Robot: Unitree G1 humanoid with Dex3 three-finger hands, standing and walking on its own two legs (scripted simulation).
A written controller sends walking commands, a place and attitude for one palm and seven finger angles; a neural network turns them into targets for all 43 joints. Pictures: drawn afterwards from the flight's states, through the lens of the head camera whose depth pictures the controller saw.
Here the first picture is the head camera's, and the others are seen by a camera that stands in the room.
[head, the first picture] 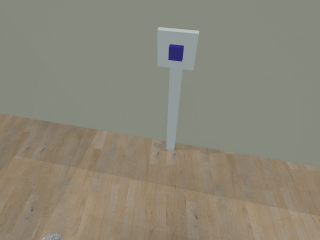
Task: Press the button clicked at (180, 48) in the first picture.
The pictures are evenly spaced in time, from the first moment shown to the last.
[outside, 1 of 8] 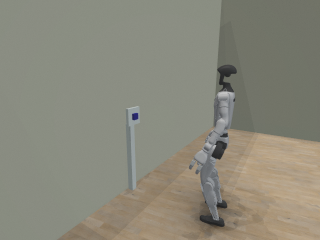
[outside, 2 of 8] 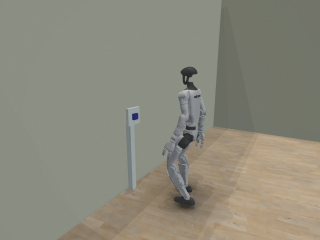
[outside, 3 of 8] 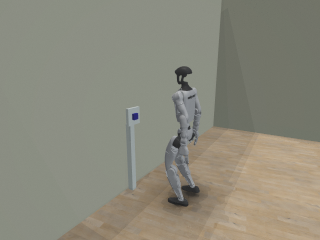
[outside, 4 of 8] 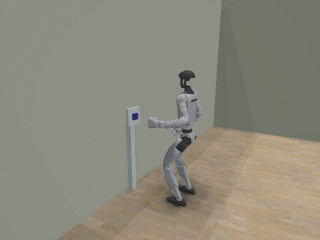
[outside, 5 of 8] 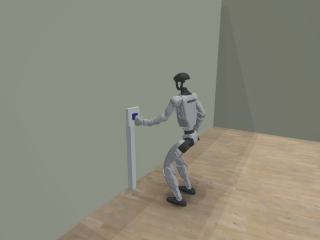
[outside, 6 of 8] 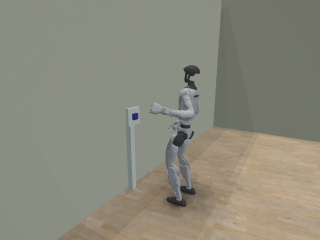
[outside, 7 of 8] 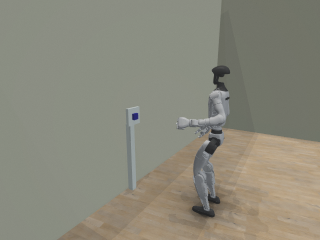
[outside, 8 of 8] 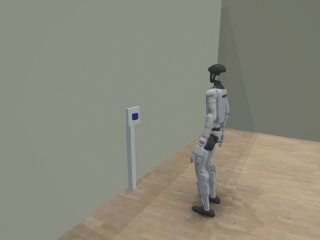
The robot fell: no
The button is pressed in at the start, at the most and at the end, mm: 0 13 0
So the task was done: yes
